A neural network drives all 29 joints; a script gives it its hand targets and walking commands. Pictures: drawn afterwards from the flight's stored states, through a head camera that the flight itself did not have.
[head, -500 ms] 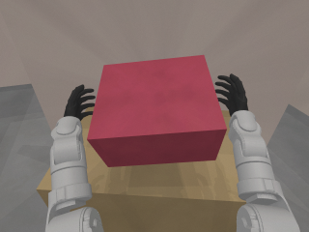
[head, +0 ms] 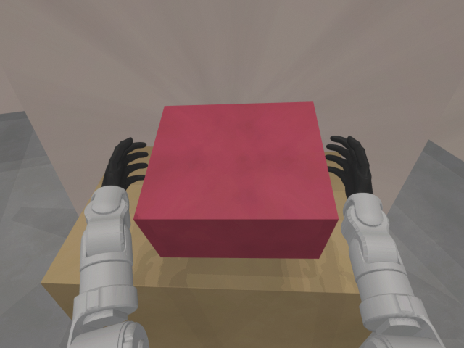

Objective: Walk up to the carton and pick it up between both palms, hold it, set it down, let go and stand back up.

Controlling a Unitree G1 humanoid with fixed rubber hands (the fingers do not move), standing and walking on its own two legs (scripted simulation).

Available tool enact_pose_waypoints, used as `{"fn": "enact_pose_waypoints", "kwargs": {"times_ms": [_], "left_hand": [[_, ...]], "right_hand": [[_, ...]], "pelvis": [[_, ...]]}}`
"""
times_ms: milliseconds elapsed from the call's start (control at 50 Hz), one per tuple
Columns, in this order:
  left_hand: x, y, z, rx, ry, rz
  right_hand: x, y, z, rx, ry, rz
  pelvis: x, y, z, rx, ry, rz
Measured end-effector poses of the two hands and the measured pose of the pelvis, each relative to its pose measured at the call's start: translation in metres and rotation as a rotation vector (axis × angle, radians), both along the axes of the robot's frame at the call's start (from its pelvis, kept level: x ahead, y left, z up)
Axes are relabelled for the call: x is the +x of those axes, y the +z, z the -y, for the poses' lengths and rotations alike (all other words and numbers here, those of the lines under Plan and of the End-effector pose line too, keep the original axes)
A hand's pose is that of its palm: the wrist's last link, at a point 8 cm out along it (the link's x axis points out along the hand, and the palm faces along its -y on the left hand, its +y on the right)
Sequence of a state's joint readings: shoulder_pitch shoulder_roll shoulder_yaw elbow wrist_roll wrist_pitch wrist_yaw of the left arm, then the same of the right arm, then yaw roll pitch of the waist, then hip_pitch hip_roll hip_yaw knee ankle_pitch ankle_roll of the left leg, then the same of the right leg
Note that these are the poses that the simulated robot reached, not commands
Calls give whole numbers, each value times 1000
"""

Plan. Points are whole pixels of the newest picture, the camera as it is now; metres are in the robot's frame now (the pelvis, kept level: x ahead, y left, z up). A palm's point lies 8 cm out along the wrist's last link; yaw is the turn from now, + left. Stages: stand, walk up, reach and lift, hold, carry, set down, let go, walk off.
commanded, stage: set down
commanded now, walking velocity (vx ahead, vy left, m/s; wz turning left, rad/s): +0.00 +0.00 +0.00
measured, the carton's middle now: (237, 178) +0.44 -0.02 +0.10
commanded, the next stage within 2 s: none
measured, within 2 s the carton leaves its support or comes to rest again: neither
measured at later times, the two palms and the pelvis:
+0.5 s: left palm (124, 179) +0.41 +0.20 +0.13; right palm (343, 180) +0.37 -0.20 +0.14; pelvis +0.01 +0.01 +0.00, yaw -1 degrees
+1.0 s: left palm (126, 174) +0.43 +0.20 +0.13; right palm (342, 190) +0.36 -0.20 +0.13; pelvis +0.01 +0.01 +0.00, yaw -1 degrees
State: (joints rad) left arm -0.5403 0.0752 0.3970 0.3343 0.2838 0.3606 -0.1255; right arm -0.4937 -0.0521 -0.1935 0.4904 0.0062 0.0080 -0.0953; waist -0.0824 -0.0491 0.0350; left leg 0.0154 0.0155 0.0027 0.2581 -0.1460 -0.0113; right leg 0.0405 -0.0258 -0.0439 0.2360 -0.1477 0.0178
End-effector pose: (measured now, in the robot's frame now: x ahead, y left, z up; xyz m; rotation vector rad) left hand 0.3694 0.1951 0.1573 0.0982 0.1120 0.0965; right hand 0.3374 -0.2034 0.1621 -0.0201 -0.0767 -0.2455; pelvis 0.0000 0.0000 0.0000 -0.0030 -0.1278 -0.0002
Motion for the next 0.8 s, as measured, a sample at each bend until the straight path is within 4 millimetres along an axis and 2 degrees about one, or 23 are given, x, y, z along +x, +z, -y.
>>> {"fn": "enact_pose_waypoints", "kwargs": {"times_ms": [100,240,380,520,660,800], "left_hand": [[0,4,-6,-7,2,-11],[7,-5,-14,-23,3,-37],[27,-16,-10,-32,-13,-47],[45,-27,-2,-27,-27,-55],[52,-36,1,-25,-37,-59],[55,-33,0,-26,-49,-54]], "right_hand": [[1,1,-6,6,1,-9],[12,-1,-13,-9,9,-40],[26,-7,-10,-17,-5,-58],[36,-21,-2,-16,-26,-81],[37,-35,0,-7,-42,-93],[34,-38,-2,3,-57,-93]], "pelvis": [[-8,0,-4,4,-8,-2],[-10,0,-7,7,-4,-18],[-2,0,-7,5,-10,-41],[12,0,-5,1,-20,-56],[20,0,-2,-1,-15,-67],[17,0,-3,-2,-9,-70]]}}
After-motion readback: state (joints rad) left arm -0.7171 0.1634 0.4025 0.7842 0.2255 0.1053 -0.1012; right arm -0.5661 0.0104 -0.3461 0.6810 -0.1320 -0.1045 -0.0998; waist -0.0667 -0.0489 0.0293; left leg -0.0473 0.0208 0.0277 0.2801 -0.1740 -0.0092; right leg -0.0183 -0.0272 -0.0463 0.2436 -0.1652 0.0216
